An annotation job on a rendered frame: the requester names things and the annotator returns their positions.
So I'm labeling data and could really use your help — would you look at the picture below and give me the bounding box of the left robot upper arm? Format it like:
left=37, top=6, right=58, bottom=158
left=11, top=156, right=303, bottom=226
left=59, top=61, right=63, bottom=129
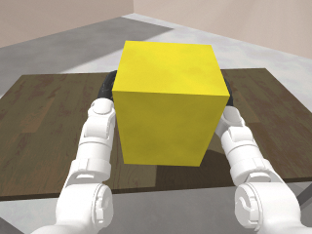
left=31, top=183, right=114, bottom=234

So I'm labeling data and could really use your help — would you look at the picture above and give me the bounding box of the table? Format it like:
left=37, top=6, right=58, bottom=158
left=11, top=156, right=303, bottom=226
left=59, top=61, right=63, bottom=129
left=0, top=67, right=312, bottom=234

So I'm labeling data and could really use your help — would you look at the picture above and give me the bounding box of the right robot forearm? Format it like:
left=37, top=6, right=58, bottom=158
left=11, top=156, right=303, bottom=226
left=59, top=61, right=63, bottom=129
left=214, top=105, right=301, bottom=219

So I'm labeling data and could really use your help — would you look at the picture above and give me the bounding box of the carton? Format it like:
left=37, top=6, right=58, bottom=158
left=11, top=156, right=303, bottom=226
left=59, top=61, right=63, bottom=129
left=112, top=40, right=230, bottom=167

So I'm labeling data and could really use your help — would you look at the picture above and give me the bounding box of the left robot hand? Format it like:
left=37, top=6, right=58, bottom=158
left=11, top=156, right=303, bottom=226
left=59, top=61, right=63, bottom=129
left=97, top=70, right=118, bottom=102

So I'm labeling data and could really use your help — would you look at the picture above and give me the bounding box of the right robot hand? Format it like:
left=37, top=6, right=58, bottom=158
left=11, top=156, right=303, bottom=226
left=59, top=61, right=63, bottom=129
left=223, top=78, right=234, bottom=106

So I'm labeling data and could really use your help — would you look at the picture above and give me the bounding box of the right robot upper arm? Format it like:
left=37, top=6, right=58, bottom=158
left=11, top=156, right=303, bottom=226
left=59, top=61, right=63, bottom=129
left=234, top=182, right=312, bottom=234

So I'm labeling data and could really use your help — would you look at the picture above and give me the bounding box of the left robot forearm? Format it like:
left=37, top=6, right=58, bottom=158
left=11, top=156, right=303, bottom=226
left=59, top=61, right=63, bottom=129
left=56, top=97, right=116, bottom=221

